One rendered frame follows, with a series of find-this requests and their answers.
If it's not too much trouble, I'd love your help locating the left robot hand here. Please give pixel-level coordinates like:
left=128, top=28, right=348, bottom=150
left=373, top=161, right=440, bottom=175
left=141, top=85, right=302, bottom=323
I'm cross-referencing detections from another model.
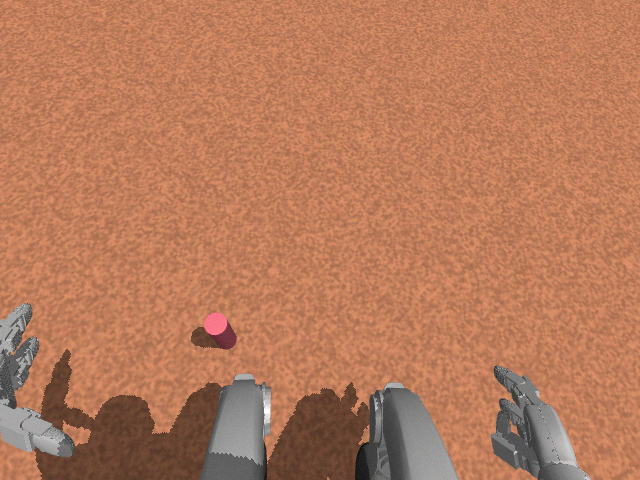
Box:
left=0, top=303, right=75, bottom=457

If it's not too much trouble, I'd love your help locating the can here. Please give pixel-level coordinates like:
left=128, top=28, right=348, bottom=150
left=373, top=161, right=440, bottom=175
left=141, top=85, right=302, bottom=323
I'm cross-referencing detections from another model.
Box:
left=204, top=313, right=237, bottom=350

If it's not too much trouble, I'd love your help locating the right robot hand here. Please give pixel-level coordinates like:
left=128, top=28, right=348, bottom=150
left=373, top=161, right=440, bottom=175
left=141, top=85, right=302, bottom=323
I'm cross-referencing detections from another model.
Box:
left=491, top=366, right=578, bottom=478

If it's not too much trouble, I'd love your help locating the right robot arm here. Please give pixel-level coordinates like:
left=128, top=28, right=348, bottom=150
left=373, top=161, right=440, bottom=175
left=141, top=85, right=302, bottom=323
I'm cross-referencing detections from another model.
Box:
left=538, top=464, right=591, bottom=480

